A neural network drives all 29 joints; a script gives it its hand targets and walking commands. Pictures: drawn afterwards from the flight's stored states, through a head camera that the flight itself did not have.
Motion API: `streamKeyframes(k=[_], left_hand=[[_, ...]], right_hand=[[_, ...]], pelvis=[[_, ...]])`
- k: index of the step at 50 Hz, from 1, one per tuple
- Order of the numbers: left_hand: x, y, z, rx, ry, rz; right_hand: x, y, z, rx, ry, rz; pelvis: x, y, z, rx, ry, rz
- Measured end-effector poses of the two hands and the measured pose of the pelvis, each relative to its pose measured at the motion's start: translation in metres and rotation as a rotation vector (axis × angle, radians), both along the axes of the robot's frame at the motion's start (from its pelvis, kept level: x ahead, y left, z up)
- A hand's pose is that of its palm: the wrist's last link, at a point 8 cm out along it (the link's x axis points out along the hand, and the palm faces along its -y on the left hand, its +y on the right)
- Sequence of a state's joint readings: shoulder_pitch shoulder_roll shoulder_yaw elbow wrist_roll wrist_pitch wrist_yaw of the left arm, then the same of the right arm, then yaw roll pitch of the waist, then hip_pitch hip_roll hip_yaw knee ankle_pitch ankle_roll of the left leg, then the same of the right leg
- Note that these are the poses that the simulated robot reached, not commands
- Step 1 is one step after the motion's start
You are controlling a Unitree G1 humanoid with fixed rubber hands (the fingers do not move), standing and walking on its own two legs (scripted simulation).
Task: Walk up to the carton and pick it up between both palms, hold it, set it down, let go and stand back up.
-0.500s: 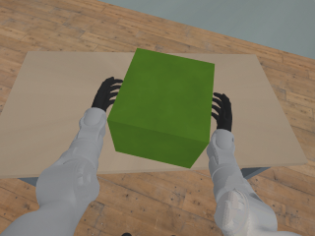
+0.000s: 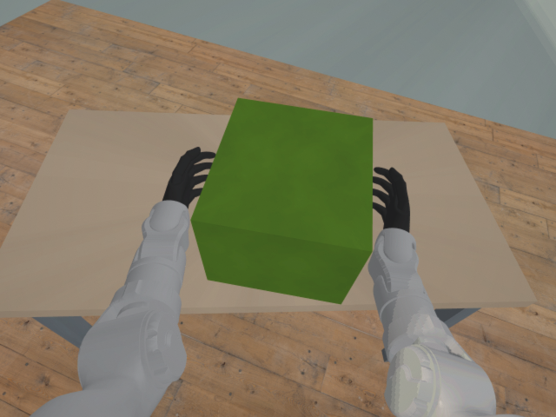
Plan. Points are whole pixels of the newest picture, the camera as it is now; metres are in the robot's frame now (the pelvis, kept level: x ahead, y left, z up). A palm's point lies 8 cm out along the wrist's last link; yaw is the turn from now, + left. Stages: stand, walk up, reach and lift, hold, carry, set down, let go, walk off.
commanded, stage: reach and lift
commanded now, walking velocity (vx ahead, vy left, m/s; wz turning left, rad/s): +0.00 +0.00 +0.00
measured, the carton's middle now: (289, 200) +0.45 -0.02 +0.00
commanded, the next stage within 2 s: none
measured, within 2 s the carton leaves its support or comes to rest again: neither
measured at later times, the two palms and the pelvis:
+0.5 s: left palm (173, 194) +0.38 +0.15 +0.10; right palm (407, 210) +0.36 -0.17 +0.10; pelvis -0.01 -0.01 +0.00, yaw +0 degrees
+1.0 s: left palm (152, 200) +0.35 +0.17 +0.13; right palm (406, 203) +0.35 -0.16 +0.12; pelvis -0.02 -0.01 +0.00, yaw +2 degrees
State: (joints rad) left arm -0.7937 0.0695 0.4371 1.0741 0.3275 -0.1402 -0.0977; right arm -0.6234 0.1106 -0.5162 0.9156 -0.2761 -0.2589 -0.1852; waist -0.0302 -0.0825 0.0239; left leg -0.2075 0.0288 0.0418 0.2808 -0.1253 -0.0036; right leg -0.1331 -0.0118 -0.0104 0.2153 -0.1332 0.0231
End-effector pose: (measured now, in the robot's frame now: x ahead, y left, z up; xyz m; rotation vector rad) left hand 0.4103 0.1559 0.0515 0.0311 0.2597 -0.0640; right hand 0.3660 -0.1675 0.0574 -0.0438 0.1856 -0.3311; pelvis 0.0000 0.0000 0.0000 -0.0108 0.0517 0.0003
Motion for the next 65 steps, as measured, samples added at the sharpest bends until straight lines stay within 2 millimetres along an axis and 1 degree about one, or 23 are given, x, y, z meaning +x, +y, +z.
streamKeyframes(k=[4, 8, 16, 20, 27, 31, 46, 65], left_hand=[[-0.005, 0.002, -0.004, -0.004, 0.008, 0.006], [-0.009, 0.005, -0.001, 0.001, -0.009, 0.022], [-0.016, 0.008, 0.022, 0.015, -0.051, 0.056], [-0.022, 0.006, 0.029, 0.017, -0.040, 0.066], [-0.030, -0.004, 0.050, 0.025, -0.059, 0.074], [-0.035, -0.006, 0.057, 0.013, -0.052, 0.084], [-0.058, 0.012, 0.070, 0.027, -0.073, 0.139], [-0.078, 0.016, 0.091, 0.005, -0.101, 0.189]], right_hand=[[-0.002, 0.002, -0.002, -0.004, 0.008, 0.006], [-0.001, 0.004, 0.003, 0.000, -0.010, 0.022], [0.004, 0.006, 0.025, 0.012, -0.053, 0.061], [0.000, 0.004, 0.029, 0.019, -0.041, 0.068], [-0.006, -0.007, 0.042, 0.020, -0.061, 0.074], [-0.010, -0.009, 0.048, 0.006, -0.055, 0.083], [-0.013, 0.010, 0.061, 0.004, -0.079, 0.142], [-0.018, 0.013, 0.088, -0.002, -0.116, 0.189]], pelvis=[[-0.002, 0.002, 0.000, 0.000, -0.001, -0.004], [-0.003, 0.003, 0.000, -0.001, 0.006, -0.008], [-0.002, 0.001, 0.000, -0.001, -0.032, -0.003], [-0.003, -0.002, 0.001, 0.002, -0.072, 0.004], [-0.006, -0.007, 0.000, 0.002, -0.115, 0.008], [-0.009, -0.009, 0.000, 0.004, -0.136, 0.005], [-0.016, -0.007, -0.001, 0.006, -0.161, 0.023], [-0.017, -0.010, -0.002, 0.007, -0.202, 0.032]])
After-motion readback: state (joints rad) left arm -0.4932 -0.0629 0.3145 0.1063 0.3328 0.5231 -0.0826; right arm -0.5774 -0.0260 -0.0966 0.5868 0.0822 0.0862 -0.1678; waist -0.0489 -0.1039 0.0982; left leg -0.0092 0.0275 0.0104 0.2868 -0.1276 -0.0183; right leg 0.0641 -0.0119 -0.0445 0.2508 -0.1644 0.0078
